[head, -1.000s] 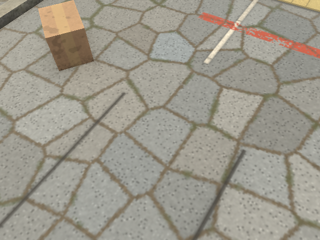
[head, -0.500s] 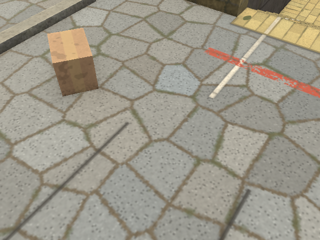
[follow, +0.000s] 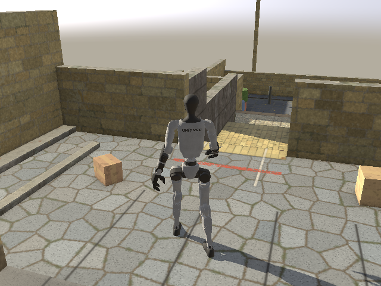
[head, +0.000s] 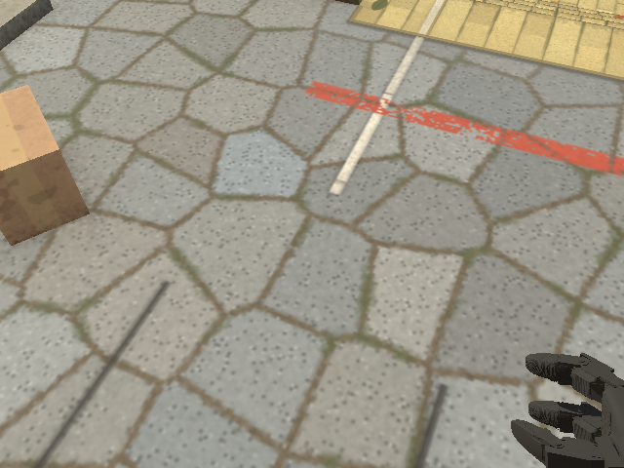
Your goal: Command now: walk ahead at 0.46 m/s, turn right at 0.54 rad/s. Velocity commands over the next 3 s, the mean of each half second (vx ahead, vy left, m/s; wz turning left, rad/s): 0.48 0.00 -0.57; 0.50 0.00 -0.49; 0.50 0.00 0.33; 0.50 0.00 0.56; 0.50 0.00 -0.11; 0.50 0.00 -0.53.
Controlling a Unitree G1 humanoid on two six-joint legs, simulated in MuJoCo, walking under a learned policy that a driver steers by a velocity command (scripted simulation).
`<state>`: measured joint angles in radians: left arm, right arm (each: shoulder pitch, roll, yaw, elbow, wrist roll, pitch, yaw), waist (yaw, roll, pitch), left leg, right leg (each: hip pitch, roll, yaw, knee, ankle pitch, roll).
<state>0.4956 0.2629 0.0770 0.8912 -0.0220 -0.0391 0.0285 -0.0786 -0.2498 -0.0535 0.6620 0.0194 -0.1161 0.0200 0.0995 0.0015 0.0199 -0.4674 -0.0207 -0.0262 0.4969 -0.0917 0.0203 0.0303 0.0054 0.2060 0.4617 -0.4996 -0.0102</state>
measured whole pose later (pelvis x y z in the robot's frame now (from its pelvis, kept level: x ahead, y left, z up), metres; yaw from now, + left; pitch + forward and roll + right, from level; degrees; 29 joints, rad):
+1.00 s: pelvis +0.50 -0.17 +0.00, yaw -31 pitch +2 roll +0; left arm 0.41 0.31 0.08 0.73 -0.01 -0.03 0.02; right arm 0.02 -0.29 -0.04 0.74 0.00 -0.12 0.05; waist 0.07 0.02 0.00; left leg -0.47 -0.02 0.00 0.47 -0.04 0.04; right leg 0.00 0.07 0.17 0.45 -0.47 -0.05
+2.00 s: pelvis +1.01 -0.32 -0.01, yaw +2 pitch +2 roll -2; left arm 0.34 0.32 0.08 0.82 -0.01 -0.05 0.01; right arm 0.05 -0.30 -0.06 0.60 0.02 -0.02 0.05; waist 0.07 0.02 0.06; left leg -0.53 -0.01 0.03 0.63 -0.12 0.10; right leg -0.02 -0.09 -0.18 0.67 -0.50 0.05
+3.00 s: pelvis +1.60 -0.35 +0.00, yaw -23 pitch +3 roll +0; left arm 0.38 0.29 0.04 0.74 0.07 -0.11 -0.10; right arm 0.11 -0.26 0.04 0.68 -0.04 -0.09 0.01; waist 0.06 0.00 -0.01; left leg -0.46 0.03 0.01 0.56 -0.15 0.01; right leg -0.14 0.09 0.23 0.61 -0.46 -0.04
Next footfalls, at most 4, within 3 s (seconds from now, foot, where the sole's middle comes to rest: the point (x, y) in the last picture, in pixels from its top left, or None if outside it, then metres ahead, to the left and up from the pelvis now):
0.48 right None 0.33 -0.21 -0.76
1.00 left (434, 371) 0.69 -0.16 -0.76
1.48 right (561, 324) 0.84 -0.46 -0.76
1.98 left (454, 217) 1.16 -0.23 -0.76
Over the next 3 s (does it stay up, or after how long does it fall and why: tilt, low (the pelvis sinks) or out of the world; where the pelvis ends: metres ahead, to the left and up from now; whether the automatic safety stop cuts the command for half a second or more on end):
stays up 1.60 -0.35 0.00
